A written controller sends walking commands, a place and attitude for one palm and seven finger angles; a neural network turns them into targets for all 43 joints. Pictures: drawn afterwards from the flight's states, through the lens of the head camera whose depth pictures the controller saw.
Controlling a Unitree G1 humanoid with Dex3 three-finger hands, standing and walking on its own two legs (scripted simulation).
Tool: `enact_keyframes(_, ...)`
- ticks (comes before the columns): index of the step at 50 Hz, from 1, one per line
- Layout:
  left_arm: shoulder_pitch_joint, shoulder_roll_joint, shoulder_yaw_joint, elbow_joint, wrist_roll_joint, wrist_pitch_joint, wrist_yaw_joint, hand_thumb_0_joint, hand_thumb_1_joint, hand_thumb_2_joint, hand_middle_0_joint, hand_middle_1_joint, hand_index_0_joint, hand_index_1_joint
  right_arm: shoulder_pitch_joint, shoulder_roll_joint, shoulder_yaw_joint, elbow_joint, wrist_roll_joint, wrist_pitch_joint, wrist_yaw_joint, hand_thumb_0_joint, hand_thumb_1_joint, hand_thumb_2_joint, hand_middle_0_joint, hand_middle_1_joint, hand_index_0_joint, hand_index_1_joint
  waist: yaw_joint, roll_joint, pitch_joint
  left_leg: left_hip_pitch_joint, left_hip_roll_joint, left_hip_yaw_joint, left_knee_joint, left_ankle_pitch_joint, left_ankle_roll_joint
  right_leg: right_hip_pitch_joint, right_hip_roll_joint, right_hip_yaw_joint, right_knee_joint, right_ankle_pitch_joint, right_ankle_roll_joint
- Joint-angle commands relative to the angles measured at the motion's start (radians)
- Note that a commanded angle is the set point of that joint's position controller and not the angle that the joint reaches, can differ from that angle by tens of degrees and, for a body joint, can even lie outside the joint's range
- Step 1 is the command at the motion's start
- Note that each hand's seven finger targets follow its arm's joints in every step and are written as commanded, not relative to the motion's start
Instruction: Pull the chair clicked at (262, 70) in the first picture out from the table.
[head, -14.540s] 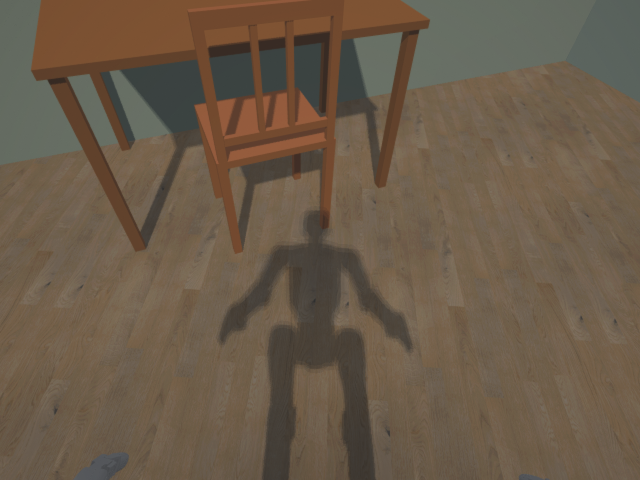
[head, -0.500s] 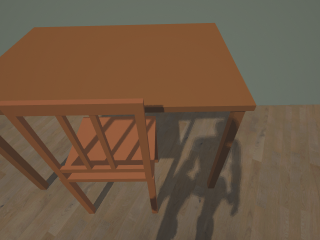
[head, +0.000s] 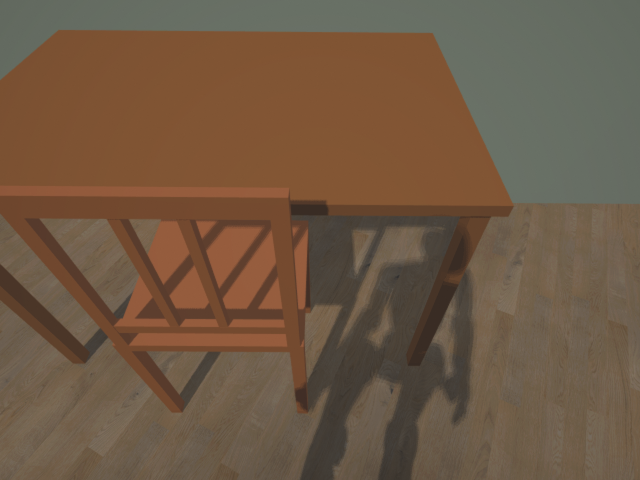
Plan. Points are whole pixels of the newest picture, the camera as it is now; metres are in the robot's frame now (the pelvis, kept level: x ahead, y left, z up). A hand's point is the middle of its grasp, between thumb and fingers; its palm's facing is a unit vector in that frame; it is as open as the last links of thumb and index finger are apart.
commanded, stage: look again from close up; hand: left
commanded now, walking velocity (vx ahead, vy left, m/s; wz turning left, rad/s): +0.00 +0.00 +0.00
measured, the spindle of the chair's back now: (150, 277) +0.43 +0.33 -0.07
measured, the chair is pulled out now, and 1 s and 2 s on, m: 0.00 0.00 0.00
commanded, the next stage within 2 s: raise the hand toward the chair's back in 0.16 s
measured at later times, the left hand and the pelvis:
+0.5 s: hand (184, 418) +0.19 +0.18 -0.02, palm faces +0.20 -0.98 -0.07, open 7.9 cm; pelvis -0.04 +0.00 -0.03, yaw +2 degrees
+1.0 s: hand (187, 474) +0.14 +0.18 -0.06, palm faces -0.02 -1.00 -0.06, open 12.0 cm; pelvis -0.09 -0.01 -0.12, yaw +3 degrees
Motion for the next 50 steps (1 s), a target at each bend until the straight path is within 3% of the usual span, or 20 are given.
enact_keyframes(1,0.051,0.12,0.018,-0.033,-0.003,-0.011,0.01,0.0,0.9,0.9,-0.2,-0.3,-0.2,-0.3,0.066,-0.097,-0.014,-0.016,0.005,-0.016,-0.004,0.0,-0.9,-0.9,0.2,0.3,0.2,0.3,-0.003,-0.002,0.018,-0.045,0.103,-0.076,-0.065,0.25,0.022,0.013,-0.128,0.112,-0.055,0.34,-0.021)
enact_keyframes(12,0.053,0.118,0.017,-0.033,-0.002,-0.008,0.007,0.0,0.9,0.9,-0.2,-0.3,-0.2,-0.3,0.067,-0.092,-0.015,-0.013,0.005,-0.012,-0.001,0.0,-0.9,-0.9,0.2,0.3,0.2,0.3,-0.003,-0.014,0.053,-0.064,0.099,-0.079,-0.081,0.167,0.022,-0.023,-0.126,0.124,-0.084,0.238,-0.019)
enact_keyframes(13,0.042,0.218,-0.002,-0.088,0.0,-0.015,0.009,0.0,0.9,0.9,-0.2,-0.3,-0.2,-0.3,0.007,-0.152,-0.022,-0.109,-0.001,0.001,0.007,0.0,-0.9,-0.9,0.2,0.3,0.2,0.3,-0.019,0.018,0.123,-0.072,0.048,-0.107,-0.085,0.278,0.023,-0.068,-0.061,0.081,-0.032,0.204,-0.017)
enact_keyframes(14,-0.631,0.407,0.204,-1.47,-0.198,-0.166,0.048,0.0,0.877,0.89,-0.198,-0.296,-0.198,-0.296,-0.04,-0.295,-0.048,-0.46,0.055,-0.153,-0.044,0.0,-0.9,-0.9,0.2,0.3,0.2,0.3,-0.111,0.189,-0.317,0.037,-0.003,-0.031,-0.007,0.407,0.032,-0.032,-0.017,0.004,-0.036,0.29,0.011)
enact_keyframes(15,-0.218,0.257,0.092,-1.316,-0.146,-0.092,0.071,0.0,0.853,0.88,-0.195,-0.293,-0.195,-0.293,-0.024,-0.21,-0.03,-0.425,0.054,-0.244,-0.071,0.0,-0.9,-0.9,0.2,0.3,0.2,0.3,-0.047,0.239,-0.32,0.156,0.034,-0.001,-0.028,0.564,0.011,-0.021,-0.006,-0.001,0.012,0.209,0.0)
enact_keyframes(16,-0.105,0.123,0.073,-1.003,-0.141,-0.035,0.098,0.0,0.83,0.87,-0.193,-0.289,-0.193,-0.289,-0.038,-0.211,-0.036,-0.32,0.045,-0.261,-0.07,0.0,-0.9,-0.9,0.2,0.3,0.2,0.3,-0.045,0.152,-0.192,0.063,0.058,0.003,-0.025,0.541,0.004,-0.083,-0.017,-0.014,0.022,0.162,0.007)
enact_keyframes(17,0.034,0.005,-0.012,-0.977,-0.164,0.005,0.091,0.0,0.807,0.86,-0.191,-0.285,-0.191,-0.285,-0.033,-0.201,-0.048,-0.347,0.062,-0.267,-0.053,0.0,-0.9,-0.9,0.2,0.3,0.2,0.3,-0.066,0.072,-0.093,-0.03,0.055,-0.055,-0.004,0.456,0.018,-0.124,-0.023,-0.042,0.007,0.142,0.01)
enact_keyframes(19,-0.095,-0.017,-0.025,-1.114,-0.18,-0.073,0.052,0.0,0.76,0.84,-0.186,-0.278,-0.186,-0.278,-0.047,-0.234,-0.056,-0.446,0.05,-0.321,-0.038,0.0,-0.9,-0.9,0.2,0.3,0.2,0.3,-0.109,-0.097,-0.028,-0.194,0.022,-0.083,0.101,0.241,0.028,-0.238,-0.035,-0.064,0.058,0.141,0.021)
enact_keyframes(20,-0.061,0.071,0.081,-1.069,-0.165,-0.137,0.042,0.0,0.737,0.83,-0.184,-0.274,-0.184,-0.274,-0.027,-0.235,-0.077,-0.454,0.029,-0.341,-0.035,0.0,-0.9,-0.9,0.2,0.3,0.2,0.3,-0.079,-0.142,-0.099,-0.249,0.008,-0.082,0.156,0.192,0.033,-0.27,-0.03,-0.066,0.103,0.108,0.022)
enact_keyframes(23,0.266,0.017,0.12,-0.898,-0.198,-0.288,-0.059,0.0,0.667,0.8,-0.177,-0.263,-0.177,-0.263,-0.072,-0.213,-0.102,-0.546,0.017,-0.37,0.02,0.0,-0.9,-0.9,0.2,0.3,0.2,0.3,0.033,-0.205,-0.183,-0.461,-0.011,-0.07,0.298,0.091,0.012,-0.325,-0.042,-0.032,0.246,0.057,0.018)
enact_keyframes(25,0.34,0.011,0.162,-0.9,-0.26,-0.431,-0.162,0.0,0.62,0.78,-0.172,-0.256,-0.172,-0.256,-0.097,-0.207,-0.111,-0.584,0.016,-0.376,0.056,0.0,-0.9,-0.9,0.2,0.3,0.2,0.3,0.067,-0.23,-0.229,-0.613,-0.018,-0.053,0.414,0.05,-0.01,-0.356,-0.059,0.007,0.362,0.089,0.018)
enact_keyframes(28,0.277,0.148,0.267,-0.955,-0.256,-0.616,-0.296,0.0,0.55,0.75,-0.165,-0.245,-0.165,-0.245,-0.124,-0.212,-0.125,-0.648,0.02,-0.371,0.09,0.0,-0.9,-0.9,0.2,0.3,0.2,0.3,0.089,-0.051,-0.277,-0.781,-0.037,-0.028,0.558,0.0,-0.018,-0.429,-0.066,0.082,0.501,0.075,-0.004)
enact_keyframes(29,0.259,0.171,0.253,-0.993,-0.239,-0.609,-0.31,0.0,0.527,0.74,-0.163,-0.241,-0.163,-0.241,-0.153,-0.225,-0.126,-0.686,0.018,-0.36,0.094,0.0,-0.9,-0.9,0.2,0.3,0.2,0.3,0.098,0.042,-0.264,-0.799,-0.042,-0.008,0.567,-0.033,-0.011,-0.473,-0.059,0.084,0.512,-0.005,-0.014)
enact_keyframes(33,0.049,0.19,0.245,-1.249,-0.26,-0.526,-0.268,0.0,0.433,0.7,-0.153,-0.227,-0.153,-0.227,-0.157,-0.222,-0.114,-0.771,0.025,-0.341,0.066,0.0,-0.9,-0.9,0.2,0.3,0.2,0.3,0.043,0.03,-0.328,-0.818,-0.037,-0.026,0.62,-0.141,0.021,-0.574,-0.038,0.097,0.494,-0.221,0.003)
enact_keyframes(37,-0.127,0.199,0.202,-1.542,-0.284,-0.58,-0.224,0.0,0.34,0.66,-0.144,-0.212,-0.144,-0.212,-0.117,-0.219,-0.094,-0.749,0.022,-0.359,0.019,0.0,-0.9,-0.9,0.2,0.3,0.2,0.3,-0.013,0.125,-0.418,-0.749,-0.013,-0.075,0.676,-0.123,0.031,-0.636,-0.025,0.084,0.519,-0.214,0.009)
enact_keyframes(38,-0.202,0.188,0.157,-1.598,-0.282,-0.6,-0.225,0.0,0.317,0.65,-0.142,-0.208,-0.142,-0.208,-0.11,-0.224,-0.087,-0.736,0.02,-0.369,0.007,0.0,-0.9,-0.9,0.2,0.3,0.2,0.3,-0.047,0.112,-0.418,-0.737,-0.008,-0.093,0.684,-0.132,0.038,-0.69,-0.013,0.061,0.536,-0.215,0.011)
enact_keyframes(42,-0.117,0.166,0.1,-1.434,-0.27,-0.565,-0.292,0.0,0.223,0.61,-0.132,-0.194,-0.132,-0.194,-0.095,-0.234,-0.074,-0.675,0.028,-0.397,-0.024,0.0,-0.9,-0.9,0.2,0.3,0.2,0.3,-0.071,0.028,-0.378,-0.805,0.0,-0.111,0.714,-0.179,0.037,-0.717,-0.014,0.061,0.531,-0.263,0.019)
enact_keyframes(44,-0.051,0.176,0.127,-1.31,-0.271,-0.465,-0.322,0.0,0.177,0.59,-0.128,-0.186,-0.128,-0.186,-0.09,-0.236,-0.066,-0.669,0.045,-0.387,-0.032,0.0,-0.9,-0.9,0.2,0.3,0.2,0.3,-0.055,-0.004,-0.37,-0.849,-0.005,-0.106,0.697,-0.232,0.031,-0.69,-0.024,0.07,0.5,-0.334,0.024)
enact_keyframes(48,0.08,0.239,0.272,-1.197,-0.296,-0.233,-0.321,0.0,0.083,0.55,-0.118,-0.172,-0.118,-0.172,-0.148,-0.22,-0.062,-0.713,0.064,-0.335,-0.046,0.0,-0.9,-0.9,0.2,0.3,0.2,0.3,0.041,-0.078,-0.414,-0.874,-0.021,-0.086,0.648,-0.237,0.019,-0.543,-0.049,0.103,0.433,-0.432,0.034)
enact_keyframes(50,0.037,0.257,0.32,-1.31,-0.319,-0.198,-0.278,0.0,0.037,0.53,-0.114,-0.164,-0.114,-0.164,-0.162,-0.204,-0.061,-0.74,0.061,-0.321,-0.05,0.0,-0.9,-0.9,0.2,0.3,0.2,0.3,0.06,-0.08,-0.453,-0.844,-0.024,-0.082,0.642,-0.188,0.015,-0.497,-0.06,0.114,0.42,-0.408,0.037)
